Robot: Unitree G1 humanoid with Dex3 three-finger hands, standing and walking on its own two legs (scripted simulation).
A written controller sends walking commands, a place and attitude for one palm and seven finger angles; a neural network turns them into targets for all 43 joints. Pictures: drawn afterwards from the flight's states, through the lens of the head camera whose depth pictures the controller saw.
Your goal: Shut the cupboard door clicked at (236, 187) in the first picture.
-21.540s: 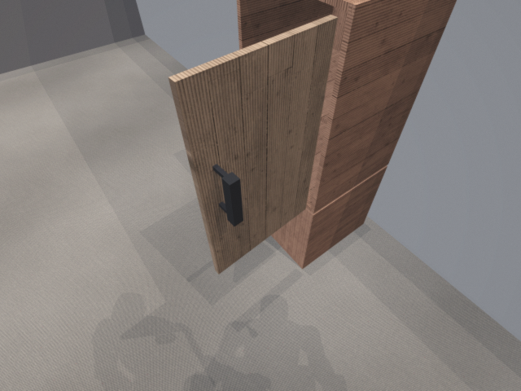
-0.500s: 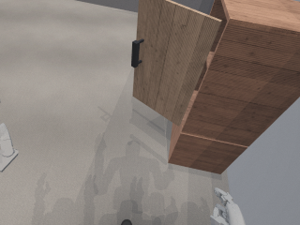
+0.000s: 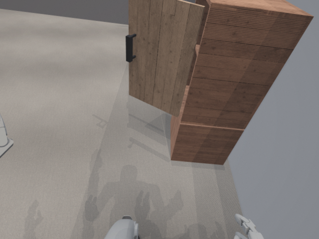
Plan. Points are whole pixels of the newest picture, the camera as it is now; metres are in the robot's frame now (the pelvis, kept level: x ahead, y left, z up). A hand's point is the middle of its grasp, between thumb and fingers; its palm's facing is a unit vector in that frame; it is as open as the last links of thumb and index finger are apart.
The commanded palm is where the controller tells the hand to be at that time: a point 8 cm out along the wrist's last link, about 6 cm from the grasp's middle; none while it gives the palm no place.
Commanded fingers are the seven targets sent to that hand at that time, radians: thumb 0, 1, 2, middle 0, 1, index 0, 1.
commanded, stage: stop stepping back and stand still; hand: left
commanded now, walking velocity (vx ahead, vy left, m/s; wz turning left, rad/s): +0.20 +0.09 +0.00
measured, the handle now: (131, 47) +1.00 +0.10 +0.04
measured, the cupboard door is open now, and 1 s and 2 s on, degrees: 62 62 62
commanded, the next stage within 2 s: let the arm hang, fingers relaxed in 1.10 s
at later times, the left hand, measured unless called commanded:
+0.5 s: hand out of the picture +0.16 +0.30 +0.22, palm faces +0.41 -0.77 -0.49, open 7.5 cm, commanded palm +0.10 +0.34 +0.22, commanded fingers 0.00 0.90 0.90 -0.20 -0.30 -0.20 -0.30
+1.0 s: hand out of the picture +0.22 +0.30 +0.21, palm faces +0.39 -0.77 -0.50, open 7.4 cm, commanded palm +0.16 +0.34 +0.22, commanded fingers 0.00 0.90 0.90 -0.20 -0.30 -0.20 -0.30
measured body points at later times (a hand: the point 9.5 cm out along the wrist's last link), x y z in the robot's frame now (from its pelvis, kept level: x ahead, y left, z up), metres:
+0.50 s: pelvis -0.05 +0.04 +0.04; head -0.06 +0.05 +0.49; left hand +0.13 +0.34 +0.25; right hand +0.12 -0.16 -0.03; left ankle -0.02 +0.18 -0.69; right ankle -0.06 -0.04 -0.69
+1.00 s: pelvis +0.01 +0.05 +0.04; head +0.02 +0.04 +0.49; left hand +0.19 +0.34 +0.24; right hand +0.16 -0.18 -0.05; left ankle +0.04 +0.16 -0.69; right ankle -0.05 -0.04 -0.69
